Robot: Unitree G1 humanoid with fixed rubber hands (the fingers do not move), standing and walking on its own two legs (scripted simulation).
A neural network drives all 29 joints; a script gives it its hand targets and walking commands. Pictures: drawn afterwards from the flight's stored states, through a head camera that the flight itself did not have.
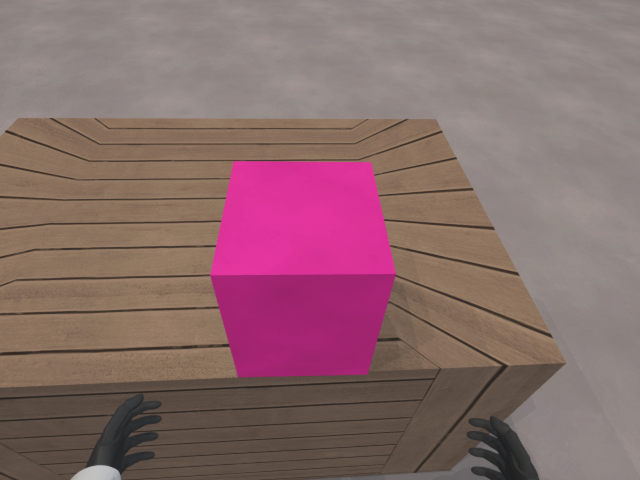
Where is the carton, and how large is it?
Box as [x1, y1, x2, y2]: [210, 161, 395, 376]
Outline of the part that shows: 234,161 210,276 238,376 367,374 395,275 370,162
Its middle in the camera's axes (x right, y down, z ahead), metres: -0.03 +0.05 +0.57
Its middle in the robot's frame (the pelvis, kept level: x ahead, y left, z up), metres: +0.41 +0.05 +0.02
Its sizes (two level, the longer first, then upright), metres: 0.210 0.200 0.250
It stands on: a pedestal, 0.68 m high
